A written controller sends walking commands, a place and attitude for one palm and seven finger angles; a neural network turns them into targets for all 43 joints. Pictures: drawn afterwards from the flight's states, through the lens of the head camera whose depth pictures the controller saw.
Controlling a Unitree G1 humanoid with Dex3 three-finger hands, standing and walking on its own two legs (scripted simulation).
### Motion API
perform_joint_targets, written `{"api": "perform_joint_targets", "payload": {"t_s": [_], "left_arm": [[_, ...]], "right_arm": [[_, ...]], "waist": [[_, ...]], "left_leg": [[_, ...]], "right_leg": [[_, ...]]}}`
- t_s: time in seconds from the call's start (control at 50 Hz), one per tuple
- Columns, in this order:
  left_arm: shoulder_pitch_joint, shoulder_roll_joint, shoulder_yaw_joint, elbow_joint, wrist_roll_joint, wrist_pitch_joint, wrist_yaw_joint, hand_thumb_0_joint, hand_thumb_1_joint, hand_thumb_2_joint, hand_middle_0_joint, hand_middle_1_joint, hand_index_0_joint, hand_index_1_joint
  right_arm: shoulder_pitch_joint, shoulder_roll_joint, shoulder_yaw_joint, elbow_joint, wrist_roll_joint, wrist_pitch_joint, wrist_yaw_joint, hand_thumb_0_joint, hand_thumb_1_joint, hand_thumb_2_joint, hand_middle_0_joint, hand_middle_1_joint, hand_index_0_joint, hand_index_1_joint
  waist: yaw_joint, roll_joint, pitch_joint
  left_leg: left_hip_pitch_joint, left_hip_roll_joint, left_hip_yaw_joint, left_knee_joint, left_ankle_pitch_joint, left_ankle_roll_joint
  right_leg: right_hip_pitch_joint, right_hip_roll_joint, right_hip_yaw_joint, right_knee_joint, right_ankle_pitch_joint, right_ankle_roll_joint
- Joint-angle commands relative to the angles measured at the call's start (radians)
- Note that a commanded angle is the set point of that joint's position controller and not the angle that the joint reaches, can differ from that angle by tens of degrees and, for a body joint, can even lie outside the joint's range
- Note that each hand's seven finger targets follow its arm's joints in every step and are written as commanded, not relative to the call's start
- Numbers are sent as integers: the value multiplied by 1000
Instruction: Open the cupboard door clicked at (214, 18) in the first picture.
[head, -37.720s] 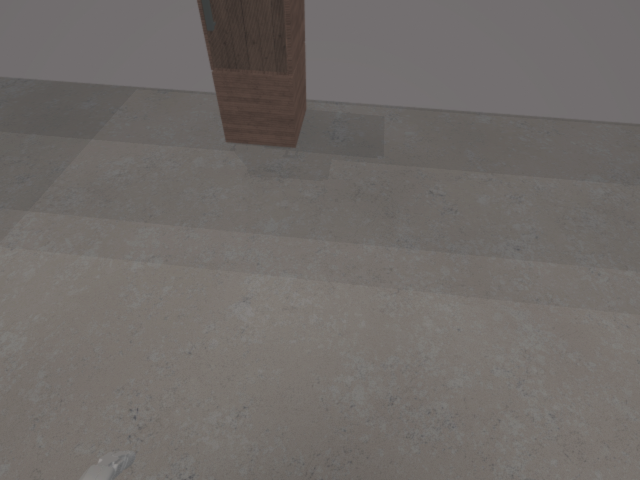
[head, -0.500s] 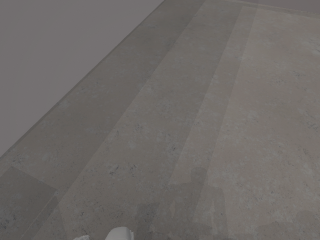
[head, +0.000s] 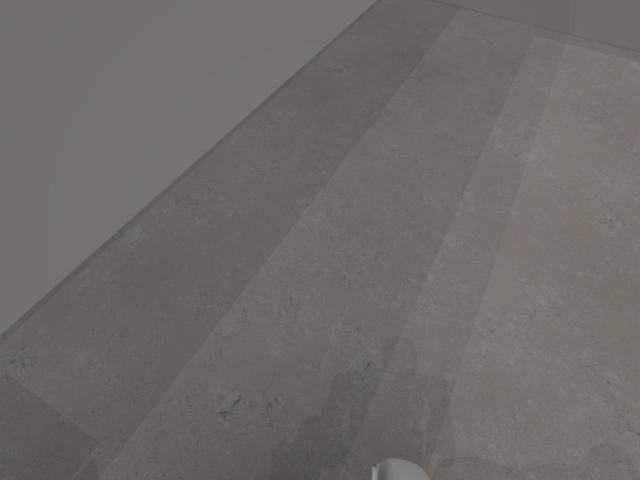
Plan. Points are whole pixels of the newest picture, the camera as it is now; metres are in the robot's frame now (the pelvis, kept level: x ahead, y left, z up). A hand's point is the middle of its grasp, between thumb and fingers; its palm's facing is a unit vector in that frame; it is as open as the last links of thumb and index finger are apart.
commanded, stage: walk to a spot facing it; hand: left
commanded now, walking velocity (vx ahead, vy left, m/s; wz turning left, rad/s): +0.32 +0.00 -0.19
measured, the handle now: out of the picture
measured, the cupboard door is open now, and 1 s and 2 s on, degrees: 55 55 55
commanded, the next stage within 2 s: turn to face it in 0.12 s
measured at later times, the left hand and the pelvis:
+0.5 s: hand (267, 369) +0.29 +0.11 -0.15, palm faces +0.10 -0.97 -0.23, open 7.1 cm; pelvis +0.21 -0.09 +0.01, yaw +5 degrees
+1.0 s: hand (240, 343) +0.33 +0.16 -0.16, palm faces +0.34 -0.90 -0.27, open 7.4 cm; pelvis +0.29 -0.09 +0.00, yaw +19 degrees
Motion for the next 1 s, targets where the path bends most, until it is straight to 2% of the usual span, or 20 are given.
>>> {"api": "perform_joint_targets", "payload": {"t_s": [0.0, 0.14, 0.18, 0.2, 0.22, 0.24, 0.26, 0.28, 0.32, 0.38, 0.56, 0.62, 0.64, 0.66, 0.68, 0.7, 0.74, 0.8, 0.9, 0.98], "left_arm": [[0, 16, 12, -86, 10, -2, -17, 0, 900, 900, -200, -300, -200, -300], [-129, 60, 17, -131, 6, -1, -27, 0, 900, 900, -200, -300, -200, -300], [-70, 88, 24, -113, 7, -8, -23, 0, 900, 900, -200, -300, -200, -300], [32, 126, 30, -81, 10, -18, -17, 0, 900, 900, -200, -300, -200, -300], [166, 208, 52, -40, 17, -37, -5, 0, 900, 900, -200, -300, -200, -300], [246, 308, 71, -21, 5, -41, 3, 0, 900, 900, -200, -300, -200, -300], [204, 279, 53, -38, -8, -35, 15, 0, 900, 900, -200, -300, -200, -300], [117, 225, 45, -51, -1, -39, 25, 0, 900, 900, -200, -300, -200, -300], [39, 167, 26, -84, -6, -36, 32, 0, 900, 900, -200, -300, -200, -300], [-28, 134, 17, -107, -5, -40, 35, 0, 900, 900, -200, -300, -200, -300], [-45, 171, 41, -139, 8, -17, 41, 0, 900, 900, -200, -300, -200, -300], [-73, 215, 54, -167, 1, -10, 37, 0, 900, 900, -200, -300, -200, -300], [-89, 212, 53, -184, -5, -5, 34, 0, 900, 900, -200, -300, -200, -300], [-84, 147, 38, -224, -18, 3, 26, 0, 900, 900, -200, -300, -200, -300], [-142, 158, 30, -260, -11, 16, 31, 0, 900, 900, -200, -300, -200, -300], [-153, 168, 33, -280, -6, 23, 35, 0, 900, 900, -200, -300, -200, -300], [-156, 161, 45, -250, 0, 34, 34, 0, 900, 900, -200, -300, -200, -300], [-100, 155, 46, -224, 2, 48, 22, 0, 900, 900, -200, -300, -200, -300], [-135, 144, 40, -256, -1, 57, 21, 0, 900, 900, -200, -300, -200, -300], [-157, 149, 34, -285, -5, 54, 21, 0, 900, 900, -200, -300, -200, -300]], "right_arm": [[120, -126, -15, 10, -2, -12, 4, 0, -900, -900, 200, 300, 200, 300], [176, -163, -13, 37, -7, 9, 13, 0, -900, -900, 200, 300, 200, 300], [174, -163, -11, 43, -6, 16, 13, 0, -900, -900, 200, 300, 200, 300], [179, -148, -6, 48, 1, 16, 14, 0, -900, -900, 200, 300, 200, 300], [197, -111, 0, 42, 12, 14, 19, 0, -900, -900, 200, 300, 200, 300], [242, -70, 4, 20, 25, 17, 15, 0, -900, -900, 200, 300, 200, 300], [192, -106, -3, 9, 25, 35, 11, 0, -900, -900, 200, 300, 200, 300], [157, -81, 1, 20, 23, 36, 8, 0, -900, -900, 200, 300, 200, 300], [115, -69, 5, 21, 24, 44, 8, 0, -900, -900, 200, 300, 200, 300], [134, -35, 8, 34, 17, 77, 18, 0, -900, -900, 200, 300, 200, 300], [-35, -59, 4, -78, 10, 94, 44, 0, -900, -900, 200, 300, 200, 300], [24, -121, -10, -93, 1, 90, 44, 0, -900, -900, 200, 300, 200, 300], [120, -177, -26, -80, -5, 84, 43, 0, -900, -900, 200, 300, 200, 300], [180, -295, -53, -81, -12, 76, 37, 0, -900, -900, 200, 300, 200, 300], [213, -331, -57, -71, 2, 81, 21, 0, -900, -900, 200, 300, 200, 300], [167, -330, -54, -85, 3, 84, 17, 0, -900, -900, 200, 300, 200, 300], [50, -283, -45, -136, 2, 77, 3, 0, -900, -900, 200, 300, 200, 300], [-13, -256, -34, -158, 4, 69, 0, 0, -900, -900, 200, 300, 200, 300], [-9, -279, -49, -161, 2, 74, 10, 0, -900, -900, 200, 300, 200, 300], [-31, -287, -62, -167, -2, 89, 18, 0, -900, -900, 200, 300, 200, 300]], "waist": [[-4, 142, -38], [-19, 114, 8], [13, 99, -27], [58, 22, -76], [106, -153, -176], [103, -386, -283], [91, -260, -234], [60, -274, -188], [25, -129, -160], [-30, -88, -130], [-16, -142, -98], [-71, -83, -136], [-120, 40, -208], [-134, 371, -253], [-149, 314, -296], [-118, 181, -258], [-75, 216, -212], [-30, 147, -198], [-35, 132, -190], [-38, 205, -163]], "left_leg": [[16, 241, -119, -319, 166, 97], [23, 246, -79, -285, 76, 80], [24, 229, -54, -169, 123, 51], [0, 179, -20, -15, 190, 23], [-169, 86, 34, 265, 63, -16], [-292, -16, 4, 572, -408, -43], [-283, 28, -123, 660, -388, -36], [-321, 56, -154, 706, -297, -39], [-298, 85, -168, 697, -205, -53], [-242, 79, -127, 620, -127, -72], [-227, 48, -29, 248, -88, -67], [-29, 0, -5, 85, 33, -40], [146, 43, -78, -12, 275, -10], [312, 335, -480, -68, 720, 140], [329, 429, -604, -77, 924, 241], [260, 421, -515, -88, 686, 247], [159, 327, -484, -129, 515, 180], [101, 235, -369, -140, 454, 129], [74, 205, -392, -160, 314, 132], [-2, 178, -426, -144, 227, 118]], "right_leg": [[-25, -60, 0, -235, 105, 17], [102, -3, -72, -551, 199, 7], [239, 21, -89, -638, 205, -5], [388, 33, -71, -691, 224, -16], [623, -138, 127, -734, 325, -70], [729, -396, 421, -874, 466, -167], [621, -395, 387, -911, 518, -179], [569, -349, 293, -896, 649, -162], [473, -311, 123, -871, 774, -145], [360, -264, -40, -909, 778, -110], [436, -275, -148, -806, 770, -98], [371, -268, -193, -623, 742, -55], [268, -221, -216, -438, 572, -8], [-24, -45, -212, -157, -167, 80], [-103, 9, -31, 0, -355, 74], [-107, -21, 31, 34, -310, 62], [-143, -30, 54, 43, -179, 81], [-94, -16, 54, -8, -53, 93], [-42, 13, 40, -200, -53, 98], [76, 52, 15, -421, -83, 88]]}}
